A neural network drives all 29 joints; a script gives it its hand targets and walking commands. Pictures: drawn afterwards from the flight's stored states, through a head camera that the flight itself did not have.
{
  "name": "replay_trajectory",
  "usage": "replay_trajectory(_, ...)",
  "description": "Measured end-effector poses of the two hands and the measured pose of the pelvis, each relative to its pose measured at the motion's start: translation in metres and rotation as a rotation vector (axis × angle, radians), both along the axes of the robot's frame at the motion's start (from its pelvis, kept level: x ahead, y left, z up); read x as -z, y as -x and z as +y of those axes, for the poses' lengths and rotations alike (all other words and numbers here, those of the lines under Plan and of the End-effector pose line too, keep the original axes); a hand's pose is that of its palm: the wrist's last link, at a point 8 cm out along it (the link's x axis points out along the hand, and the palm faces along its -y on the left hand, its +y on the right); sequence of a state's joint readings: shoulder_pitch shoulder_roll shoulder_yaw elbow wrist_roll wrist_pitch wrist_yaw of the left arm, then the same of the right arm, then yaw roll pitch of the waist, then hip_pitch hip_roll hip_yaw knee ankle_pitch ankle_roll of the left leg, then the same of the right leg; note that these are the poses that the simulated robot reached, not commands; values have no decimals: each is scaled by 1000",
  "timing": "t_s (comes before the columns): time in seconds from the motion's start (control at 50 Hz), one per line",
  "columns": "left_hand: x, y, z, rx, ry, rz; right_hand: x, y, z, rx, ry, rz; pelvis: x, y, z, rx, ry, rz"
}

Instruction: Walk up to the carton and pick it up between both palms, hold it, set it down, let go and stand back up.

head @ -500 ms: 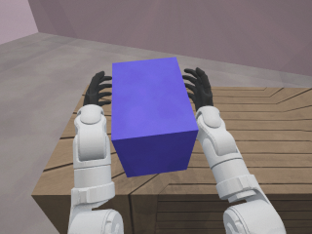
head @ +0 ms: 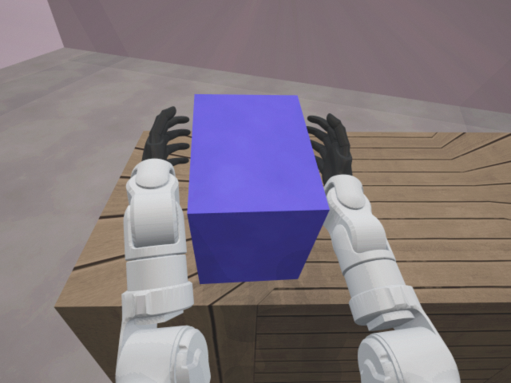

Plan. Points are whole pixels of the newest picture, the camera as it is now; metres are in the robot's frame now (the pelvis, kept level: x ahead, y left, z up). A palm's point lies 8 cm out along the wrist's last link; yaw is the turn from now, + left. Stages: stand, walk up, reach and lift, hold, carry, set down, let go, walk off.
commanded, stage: hold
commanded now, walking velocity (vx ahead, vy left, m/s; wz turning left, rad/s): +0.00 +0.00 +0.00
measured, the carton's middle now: (248, 190) +0.37 +0.00 +0.16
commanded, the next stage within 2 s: none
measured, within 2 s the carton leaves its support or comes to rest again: neither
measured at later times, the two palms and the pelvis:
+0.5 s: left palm (142, 172) +0.34 +0.15 +0.22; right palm (325, 169) +0.34 -0.11 +0.21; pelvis +0.00 +0.01 +0.00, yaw +0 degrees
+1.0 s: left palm (163, 176) +0.37 +0.13 +0.20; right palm (329, 180) +0.36 -0.13 +0.17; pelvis -0.01 -0.01 +0.00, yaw +0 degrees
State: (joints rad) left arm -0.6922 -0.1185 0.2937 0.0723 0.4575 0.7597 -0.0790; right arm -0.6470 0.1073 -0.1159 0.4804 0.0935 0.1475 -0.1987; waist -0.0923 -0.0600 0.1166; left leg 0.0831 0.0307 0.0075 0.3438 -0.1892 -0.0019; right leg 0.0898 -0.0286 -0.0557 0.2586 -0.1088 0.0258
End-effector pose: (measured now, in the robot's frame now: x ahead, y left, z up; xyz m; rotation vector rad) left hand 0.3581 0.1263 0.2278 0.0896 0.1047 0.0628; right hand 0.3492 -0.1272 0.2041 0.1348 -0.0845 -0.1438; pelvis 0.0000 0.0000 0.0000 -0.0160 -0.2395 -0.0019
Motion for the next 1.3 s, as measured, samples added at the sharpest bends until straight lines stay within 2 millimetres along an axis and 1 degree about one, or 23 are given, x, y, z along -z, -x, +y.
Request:
replay_trajectory(0.12,30,-10,7,-14,14,100,30,-12,7,-17,-4,99,0,0,0,0,0,1)
replay_trajectory(0.16,37,-13,10,-20,14,115,35,-16,10,-23,4,114,0,-2,0,0,0,3)
replay_trajectory(0.2,41,-16,12,-20,11,114,35,-19,11,-22,21,112,0,-4,1,0,1,8)
replay_trajectory(0.26,32,-17,13,-21,3,62,22,-22,13,-22,49,62,-1,-7,2,0,3,15)
replay_trajectory(0.36,-4,-6,15,-32,-5,-60,-18,-15,15,-26,72,-61,-1,-14,3,0,4,24)
replay_trajectory(0.42,-10,4,16,-29,3,-60,-24,-4,15,-22,80,-60,-1,-11,5,-1,6,-1)
replay_trajectory(0.48,-1,13,18,-22,26,-6,-14,6,17,-24,71,-6,0,-2,6,-1,7,-27)
replay_trajectory(0.56,23,21,22,-22,53,86,14,14,21,-34,8,86,1,12,5,-2,5,-48)
replay_trajectory(0.6,33,23,21,-23,48,111,26,17,20,-35,-13,112,1,19,4,-2,4,-56)
replay_trajectory(0.64,37,24,18,-19,40,114,31,18,17,-31,-23,114,1,23,3,-2,3,-54)
replay_trajectory(0.7,29,22,12,-17,24,73,26,18,11,-24,-30,75,1,24,-1,-2,-1,-39)
replay_trajectory(0.8,-6,15,1,-18,11,-38,-4,11,1,-14,-17,-36,1,18,-7,-1,-7,-15)
replay_trajectory(0.84,-12,12,-3,-14,9,-47,-10,7,-3,-9,-1,-45,1,14,-9,-1,-7,-9)
replay_trajectory(0.86,-11,9,-4,-11,9,-38,-9,5,-4,-6,6,-36,1,12,-9,-1,-7,-7)
replay_trajectory(0.92,3,0,-5,-10,11,25,4,-2,-5,-7,9,26,0,9,-9,-2,-7,-1)
replay_trajectory(1.02,38,-14,1,-18,19,136,35,-16,1,-18,19,135,0,5,-7,-2,-5,7)
replay_trajectory(1.08,50,-22,5,-20,16,154,43,-24,5,-20,43,153,-1,1,-5,-2,-3,17)
replay_trajectory(1.1,50,-24,6,-20,13,147,43,-26,6,-19,47,146,-1,-1,-4,-2,-2,22)
replay_trajectory(1.14,42,-25,8,-21,-2,101,33,-29,7,-21,49,101,-1,-6,-3,-2,0,35)
replay_trajectory(1.18,26,-21,9,-25,-9,24,14,-27,9,-25,43,23,-3,-13,-2,-2,1,49)
replay_trajectory(1.24,-3,-10,12,-31,-11,-80,-21,-19,12,-29,50,-83,-4,-23,0,-2,3,54)
replay_trajectory(1.28,-15,-3,15,-35,-3,-104,-33,-13,14,-29,62,-106,-3,-26,1,-2,4,33)
replay_trajectory(1.3,-16,0,16,-34,3,-101,-34,-9,15,-30,65,-103,-2,-25,2,-3,6,16)
